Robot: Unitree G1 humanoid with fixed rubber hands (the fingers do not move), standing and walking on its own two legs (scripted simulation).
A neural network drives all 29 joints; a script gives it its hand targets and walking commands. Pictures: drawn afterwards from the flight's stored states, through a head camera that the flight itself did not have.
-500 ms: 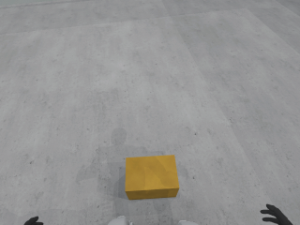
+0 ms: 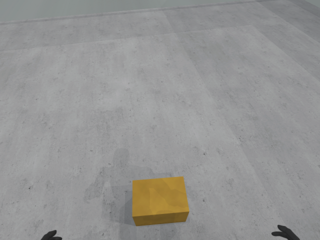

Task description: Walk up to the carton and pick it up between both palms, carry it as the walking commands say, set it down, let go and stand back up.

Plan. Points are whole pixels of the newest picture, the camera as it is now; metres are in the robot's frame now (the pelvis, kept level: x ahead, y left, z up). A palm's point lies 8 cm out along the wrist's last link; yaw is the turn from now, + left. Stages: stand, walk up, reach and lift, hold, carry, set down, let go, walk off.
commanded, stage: walk up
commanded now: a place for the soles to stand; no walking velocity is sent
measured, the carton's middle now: (159, 201) +0.44 +0.02 -0.67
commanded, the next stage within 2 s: stand in 0.74 s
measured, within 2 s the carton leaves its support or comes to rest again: neither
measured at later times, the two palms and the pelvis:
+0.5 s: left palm out of the picture +0.13 +0.33 -0.09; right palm (286, 234) +0.17 -0.30 -0.09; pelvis +0.04 +0.01 +0.01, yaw +2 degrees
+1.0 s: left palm out of the picture +0.15 +0.33 -0.09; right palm (278, 223) +0.19 -0.29 -0.09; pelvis +0.04 +0.01 +0.01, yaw +3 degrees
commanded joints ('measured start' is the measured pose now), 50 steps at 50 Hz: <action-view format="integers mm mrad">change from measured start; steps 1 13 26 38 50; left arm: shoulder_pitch -34 -39 -49 -50 -139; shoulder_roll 178 171 167 166 103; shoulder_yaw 30 21 16 18 135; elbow -29 21 46 59 -431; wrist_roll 7 -5 -4 -1 41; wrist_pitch -13 -22 -15 -13 157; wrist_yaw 2 11 18 21 -49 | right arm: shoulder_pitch -49 -57 -81 -85 -78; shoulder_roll -168 -164 -161 -160 -74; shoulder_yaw -30 -26 -32 -34 -156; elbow -26 23 42 50 -362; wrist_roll -7 -3 0 1 -65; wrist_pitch -8 -16 -6 -2 149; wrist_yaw -2 -8 -13 -14 49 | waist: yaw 3 1 1 1 -8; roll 0 -7 6 8 23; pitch -87 -114 -121 -115 25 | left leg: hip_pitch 82 154 187 190 91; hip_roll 94 100 105 102 -31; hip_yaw -152 -136 -146 -158 -2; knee -141 -137 -144 -157 -78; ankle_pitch -209 133 215 211 -78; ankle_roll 29 26 35 35 -37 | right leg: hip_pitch -32 90 120 133 -104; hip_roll -112 -135 -142 -148 16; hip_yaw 119 62 27 9 -127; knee -165 -175 -186 -207 -80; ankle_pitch -142 165 187 169 -115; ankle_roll -47 -27 -21 -22 -3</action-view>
